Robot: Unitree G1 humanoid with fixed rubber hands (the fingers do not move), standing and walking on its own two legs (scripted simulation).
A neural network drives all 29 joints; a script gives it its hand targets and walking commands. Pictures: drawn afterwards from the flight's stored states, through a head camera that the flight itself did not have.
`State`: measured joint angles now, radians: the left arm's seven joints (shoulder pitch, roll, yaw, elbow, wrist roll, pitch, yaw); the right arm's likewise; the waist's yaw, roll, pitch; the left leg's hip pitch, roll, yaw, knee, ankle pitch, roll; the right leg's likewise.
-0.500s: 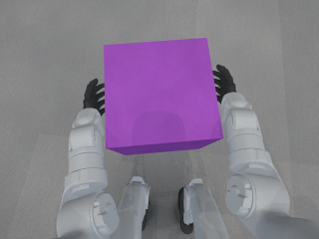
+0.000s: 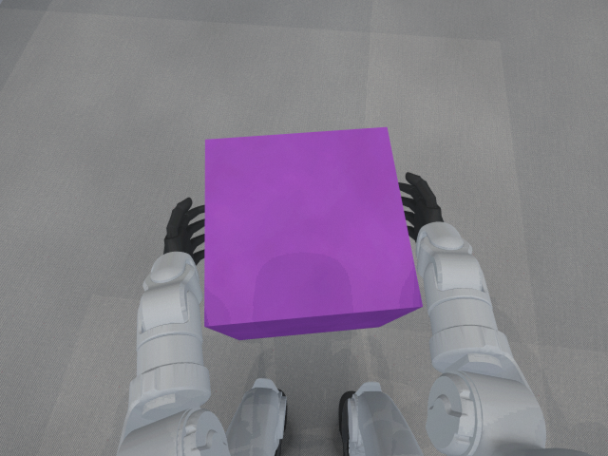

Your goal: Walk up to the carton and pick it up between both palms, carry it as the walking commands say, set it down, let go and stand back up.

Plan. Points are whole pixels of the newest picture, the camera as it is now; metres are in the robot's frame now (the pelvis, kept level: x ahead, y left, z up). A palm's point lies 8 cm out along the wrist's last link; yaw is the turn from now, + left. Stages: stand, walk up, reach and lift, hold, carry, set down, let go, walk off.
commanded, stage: reach and lift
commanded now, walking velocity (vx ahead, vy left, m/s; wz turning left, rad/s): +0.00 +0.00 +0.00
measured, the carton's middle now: (304, 246) +0.41 +0.04 -0.10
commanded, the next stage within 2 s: none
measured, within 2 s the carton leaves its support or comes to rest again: neither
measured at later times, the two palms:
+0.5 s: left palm (160, 253) +0.35 +0.20 +0.03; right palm (446, 222) +0.40 -0.13 +0.03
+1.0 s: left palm (126, 249) +0.33 +0.20 +0.10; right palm (471, 211) +0.38 -0.13 +0.10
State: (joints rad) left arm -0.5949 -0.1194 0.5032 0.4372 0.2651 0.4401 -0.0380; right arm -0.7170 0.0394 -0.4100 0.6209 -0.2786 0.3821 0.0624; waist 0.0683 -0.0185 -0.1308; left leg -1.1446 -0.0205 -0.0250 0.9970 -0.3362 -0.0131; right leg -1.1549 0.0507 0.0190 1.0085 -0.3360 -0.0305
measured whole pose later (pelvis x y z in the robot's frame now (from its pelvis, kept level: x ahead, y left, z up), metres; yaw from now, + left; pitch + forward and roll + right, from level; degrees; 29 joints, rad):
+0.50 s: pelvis +0.02 +0.00 +0.06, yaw +0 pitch +17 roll +0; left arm -0.43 -0.16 0.45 0.37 0.30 0.45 -0.06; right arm -0.54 0.08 -0.38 0.54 -0.30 0.39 0.09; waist 0.07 -0.01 -0.06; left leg -0.72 -0.02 -0.03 0.66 -0.24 -0.01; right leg -0.73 0.04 0.03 0.67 -0.24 -0.03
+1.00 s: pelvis +0.04 +0.00 +0.08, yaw +0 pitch +2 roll +0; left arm -0.32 -0.16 0.37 0.29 0.28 0.58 -0.04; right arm -0.43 0.09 -0.33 0.45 -0.30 0.52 0.10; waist 0.07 0.01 0.00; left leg -0.29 -0.02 -0.04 0.43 -0.18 0.00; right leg -0.30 0.03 0.03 0.45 -0.19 -0.03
